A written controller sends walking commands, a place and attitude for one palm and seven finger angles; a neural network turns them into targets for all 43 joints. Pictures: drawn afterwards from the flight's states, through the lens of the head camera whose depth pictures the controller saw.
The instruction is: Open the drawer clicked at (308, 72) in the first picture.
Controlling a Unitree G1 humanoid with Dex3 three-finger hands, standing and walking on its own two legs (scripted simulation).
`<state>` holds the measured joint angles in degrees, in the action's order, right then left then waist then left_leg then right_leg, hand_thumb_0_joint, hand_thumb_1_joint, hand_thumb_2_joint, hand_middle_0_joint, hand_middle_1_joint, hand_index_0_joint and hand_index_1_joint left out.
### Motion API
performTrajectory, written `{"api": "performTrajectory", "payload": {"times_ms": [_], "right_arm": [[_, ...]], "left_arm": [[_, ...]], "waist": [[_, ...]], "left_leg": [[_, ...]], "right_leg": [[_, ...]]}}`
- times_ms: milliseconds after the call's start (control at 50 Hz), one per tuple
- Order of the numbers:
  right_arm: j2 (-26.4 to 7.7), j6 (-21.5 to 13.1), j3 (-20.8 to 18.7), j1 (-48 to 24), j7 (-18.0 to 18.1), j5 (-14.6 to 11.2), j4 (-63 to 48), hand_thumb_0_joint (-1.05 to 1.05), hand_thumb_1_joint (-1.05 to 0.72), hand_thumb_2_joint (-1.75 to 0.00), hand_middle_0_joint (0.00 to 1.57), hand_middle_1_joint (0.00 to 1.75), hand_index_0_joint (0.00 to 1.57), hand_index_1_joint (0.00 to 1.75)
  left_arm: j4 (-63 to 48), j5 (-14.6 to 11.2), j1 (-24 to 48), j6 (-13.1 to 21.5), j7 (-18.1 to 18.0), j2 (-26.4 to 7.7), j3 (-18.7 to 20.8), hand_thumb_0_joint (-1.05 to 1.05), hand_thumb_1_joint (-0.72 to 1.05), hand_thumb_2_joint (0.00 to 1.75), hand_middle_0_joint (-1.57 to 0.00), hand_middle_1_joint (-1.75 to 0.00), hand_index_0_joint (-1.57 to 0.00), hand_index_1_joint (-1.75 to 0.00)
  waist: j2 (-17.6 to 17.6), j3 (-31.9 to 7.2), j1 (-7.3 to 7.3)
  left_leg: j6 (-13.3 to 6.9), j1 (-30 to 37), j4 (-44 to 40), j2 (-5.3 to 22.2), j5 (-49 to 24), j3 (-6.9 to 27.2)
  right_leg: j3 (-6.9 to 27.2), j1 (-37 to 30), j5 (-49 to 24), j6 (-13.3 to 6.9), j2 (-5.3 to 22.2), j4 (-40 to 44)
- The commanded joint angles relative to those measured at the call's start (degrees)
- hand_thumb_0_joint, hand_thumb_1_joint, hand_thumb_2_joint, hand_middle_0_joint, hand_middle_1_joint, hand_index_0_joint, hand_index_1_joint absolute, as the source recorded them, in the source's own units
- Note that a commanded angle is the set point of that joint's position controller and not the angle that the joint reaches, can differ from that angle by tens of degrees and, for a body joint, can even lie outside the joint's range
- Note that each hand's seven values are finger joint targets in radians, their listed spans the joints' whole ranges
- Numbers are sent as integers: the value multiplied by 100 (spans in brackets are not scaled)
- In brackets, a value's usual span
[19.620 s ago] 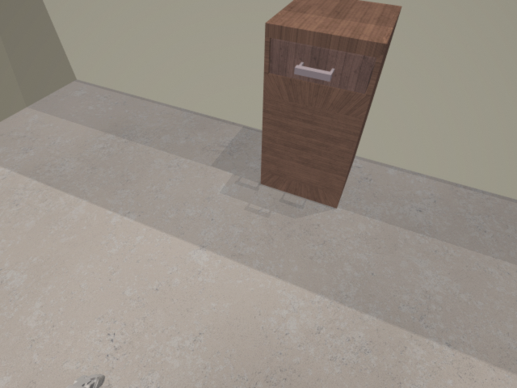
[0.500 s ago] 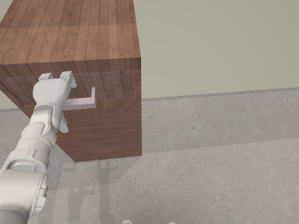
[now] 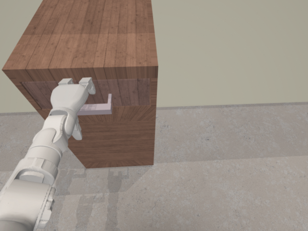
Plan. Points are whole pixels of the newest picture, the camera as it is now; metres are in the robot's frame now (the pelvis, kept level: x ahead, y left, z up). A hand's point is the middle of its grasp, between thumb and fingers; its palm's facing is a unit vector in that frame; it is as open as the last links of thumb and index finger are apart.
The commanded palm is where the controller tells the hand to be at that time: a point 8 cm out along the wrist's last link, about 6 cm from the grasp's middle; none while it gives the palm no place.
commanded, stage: re-aim the fingers above the handle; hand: left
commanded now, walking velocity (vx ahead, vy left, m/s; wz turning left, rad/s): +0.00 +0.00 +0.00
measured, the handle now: (90, 103) +0.50 +0.21 -0.02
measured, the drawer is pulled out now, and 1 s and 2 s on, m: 0.00 0.00 0.00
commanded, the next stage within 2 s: lower the fingers behind the handle in 1.94 s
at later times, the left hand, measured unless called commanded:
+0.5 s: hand (89, 104) +0.45 +0.19 +0.03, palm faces -0.05 -0.07 -1.00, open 13.8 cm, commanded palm +0.43 +0.21 +0.10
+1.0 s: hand (93, 99) +0.46 +0.18 +0.05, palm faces +0.03 -0.06 -1.00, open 13.8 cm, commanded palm +0.43 +0.21 +0.10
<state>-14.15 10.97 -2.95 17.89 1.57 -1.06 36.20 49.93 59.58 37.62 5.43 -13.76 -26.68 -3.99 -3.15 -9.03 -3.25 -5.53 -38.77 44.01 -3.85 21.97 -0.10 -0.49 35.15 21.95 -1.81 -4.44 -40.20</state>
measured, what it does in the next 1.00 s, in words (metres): stands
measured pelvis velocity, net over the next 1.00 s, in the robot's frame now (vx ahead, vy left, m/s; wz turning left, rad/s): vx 0.00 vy -0.02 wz -0.02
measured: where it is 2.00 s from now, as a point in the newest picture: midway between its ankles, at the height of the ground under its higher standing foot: outside the picture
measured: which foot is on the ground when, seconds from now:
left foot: down 0.00-1.00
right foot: down 0.00-1.00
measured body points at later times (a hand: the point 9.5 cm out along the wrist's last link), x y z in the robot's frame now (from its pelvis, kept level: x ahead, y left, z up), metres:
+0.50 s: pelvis -0.01 -0.01 +0.00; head +0.07 -0.01 +0.45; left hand +0.45 +0.20 +0.09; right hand +0.02 -0.28 -0.13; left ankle -0.02 +0.05 -0.71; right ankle -0.04 -0.11 -0.71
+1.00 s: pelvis +0.00 -0.02 +0.00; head +0.08 -0.03 +0.44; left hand +0.45 +0.18 +0.10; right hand +0.06 -0.29 -0.13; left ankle -0.02 +0.05 -0.71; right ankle -0.04 -0.11 -0.71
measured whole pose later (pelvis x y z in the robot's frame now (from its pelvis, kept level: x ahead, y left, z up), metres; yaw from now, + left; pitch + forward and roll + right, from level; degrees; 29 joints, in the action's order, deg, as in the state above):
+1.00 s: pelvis +0.00 -0.02 +0.00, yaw -1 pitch +18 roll -1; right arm -14.6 10.0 -2.8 17.1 1.8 -0.8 36.9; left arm 50.3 61.0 38.7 4.2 -18.7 -24.5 -2.6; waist -3.7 -9.9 -3.8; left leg -4.3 -38.6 43.3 -3.0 22.2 -1.1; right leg 0.6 36.1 22.3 -3.1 -5.3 -41.0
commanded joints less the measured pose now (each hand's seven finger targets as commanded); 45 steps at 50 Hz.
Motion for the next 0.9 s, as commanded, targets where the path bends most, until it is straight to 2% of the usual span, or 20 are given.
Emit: {"api": "performTrajectory", "payload": {"times_ms": [0, 40, 80, 100, 160, 180, 220, 260, 320, 400, 420, 440, 500, 540, 600, 660, 680, 720, 820, 880], "right_arm": [[-902, -160, -372, 619, 25, 100, -223, 0, -90, -90, 20, 30, 20, 30], [-938, -148, -322, 602, 24, 99, -211, 0, -90, -90, 20, 30, 20, 30], [-936, -137, -287, 594, -3, 81, -208, 0, -90, -90, 20, 30, 20, 30], [-932, -136, -292, 601, -25, 78, -231, 0, -90, -90, 20, 30, 20, 30], [-961, -118, -294, 644, -23, 55, -229, 0, -90, -90, 20, 30, 20, 30], [-967, -97, -266, 641, -5, 21, -257, 0, -90, -90, 20, 30, 20, 30], [-946, -79, -272, 630, 32, 0, -283, 0, -90, -90, 20, 30, 20, 30], [-955, -72, -245, 628, 81, 1, -285, 0, -90, -90, 20, 30, 20, 30], [-928, -102, -223, 597, 137, -22, -336, 0, -90, -90, 20, 30, 20, 30], [-884, -189, -244, 616, 167, 26, -358, 0, -90, -90, 20, 30, 20, 30], [-875, -196, -241, 583, 169, 32, -375, 0, -90, -90, 20, 30, 20, 30], [-868, -212, -235, 574, 162, 41, -357, 0, -90, -90, 20, 30, 20, 30], [-886, -231, -252, 592, 125, 62, -337, 0, -90, -90, 20, 30, 20, 30], [-889, -240, -263, 591, 87, 29, -308, 0, -90, -90, 20, 30, 20, 30], [-953, -241, -306, 667, 57, -15, -264, 0, -90, -90, 20, 30, 20, 30], [-943, -243, -326, 672, 98, -32, -240, 0, -90, -90, 20, 30, 20, 30], [-939, -242, -331, 658, 117, -40, -219, 0, -90, -90, 20, 30, 20, 30], [-922, -228, -308, 618, 177, -32, -207, 0, -90, -90, 20, 30, 20, 30], [-850, -227, -285, 542, 162, 34, -199, 0, -90, -90, 20, 30, 20, 30], [-838, -196, -242, 469, 100, 71, -259, 0, -90, -90, 20, 30, 20, 30]], "left_arm": [[-1214, 8, 2991, 9, -627, -1178, 479, 0, -50, 30, -30, -120, -30, -120], [-874, 58, 2922, -227, -752, -1447, 674, 0, -50, 30, -30, -120, -30, -120], [-644, 127, 2996, -477, -802, -1409, 604, 0, -50, 30, -30, -120, -30, -120], [-544, 103, 2979, -612, -778, -1083, 346, 0, -50, 30, -30, -120, -30, -120], [-212, 30, 2817, -864, -578, -1011, 295, 0, -50, 30, -30, -120, -30, -120], [-260, 35, 2864, -875, -486, -1102, 273, 0, -50, 30, -30, -120, -30, -120], [-265, -44, 2735, -854, -304, -907, 122, 0, -50, 30, -30, -120, -30, -120], [-184, -96, 2732, -790, -159, -846, 54, 0, -50, 30, -30, -120, -30, -120], [-530, -62, 2774, -491, -82, -1035, 155, 0, -50, 30, -30, -120, -30, -120], [-959, 65, 2917, -84, -346, -1576, 644, 0, -50, 30, -30, -120, -30, -120], [-924, 133, 2744, -73, -465, -1813, 881, 0, -50, 30, -30, -120, -30, -120], [-953, 139, 2852, -91, -570, -1702, 777, 0, -50, 30, -30, -120, -30, -120], [-786, 172, 2536, -283, -823, -1939, 1058, 0, -50, 30, -30, -120, -30, -120], [-524, 138, 2543, -524, -841, -1468, 653, 0, -50, 30, -30, -120, -30, -120], [-306, -2, 2424, -746, -634, -1228, 423, 0, -50, 30, -30, -120, -30, -120], [-590, -179, 2796, -684, -254, -657, -150, 0, -50, 30, -30, -120, -30, -120], [-773, -206, 2805, -579, -160, -811, -31, 0, -50, 30, -30, -120, -30, -120], [-946, -212, 2880, -373, -14, -839, -69, 0, -50, 30, -30, -120, -30, -120], [-1377, 9, 2898, 97, -313, -1334, 464, 0, -50, 30, -30, -120, -30, -120], [-972, 86, 2394, -127, -688, -1813, 1038, 0, -50, 30, -30, -120, -30, -120]], "waist": [[-490, -2260, -195], [-282, -2229, -138], [-309, -2268, -119], [-300, -2196, -163], [-6, -2219, -181], [17, -2310, -182], [253, -2202, -232], [362, -1831, -284], [283, -1735, -236], [-212, -1936, -79], [-299, -1981, 6], [-367, -1974, -51], [-263, -2277, 87], [-129, -2117, -67], [130, -2192, -148], [294, -2146, -411], [221, -2245, -359], [202, -2012, -425], [-557, -2028, -158], [-353, -2157, 102]], "left_leg": [[492, 2619, -134, 428, -3439, 584], [483, 2298, -170, 385, -3125, 525], [475, 2196, -213, 371, -3093, 496], [469, 2178, -205, 366, -3080, 478], [384, 2077, -254, 363, -3010, 379], [353, 2045, -280, 343, -2914, 352], [275, 1941, -319, 323, -2782, 293], [236, 1713, -403, 310, -2581, 271], [198, 1647, -469, 284, -2352, 259], [224, 1675, -419, 263, -2381, 268], [245, 1639, -399, 258, -2422, 246], [267, 1644, -378, 263, -2445, 246], [295, 1562, -319, 250, -2698, 187], [291, 1529, -326, 260, -2672, 144], [252, 1668, -349, 277, -2679, 115], [190, 1851, -378, 265, -2661, 136], [170, 1979, -370, 256, -2720, 141], [155, 1990, -369, 230, -2661, 182], [288, 2210, -282, 258, -3191, 298], [333, 1842, -261, 241, -3317, 245]], "right_leg": [[-99, 399, -1504, -153, -81, 147], [-113, 254, -1502, -160, -93, 119], [-127, 191, -1550, -164, -88, 94], [-141, 203, -1546, -164, -93, 120], [-84, -142, -1753, -144, -76, 243], [-36, -266, -1830, -115, -58, 267], [13, -455, -1954, -85, -38, 369], [28, -543, -1928, -99, -1, 447], [96, -556, -1839, -96, 10, 494], [125, -498, -1728, -161, -7, 345], [128, -487, -1747, -169, -14, 307], [96, -396, -1728, -174, -20, 266], [80, -651, -2006, -166, -32, 160], [45, -572, -2044, -139, -35, 221], [86, -726, -2169, -90, -28, 350], [153, -818, -2362, -44, 28, 531], [196, -839, -2449, -17, 38, 556], [205, -725, -2415, -17, 41, 585], [106, -272, -2203, -141, -7, 327], [51, -543, -2354, -167, -25, 145]]}}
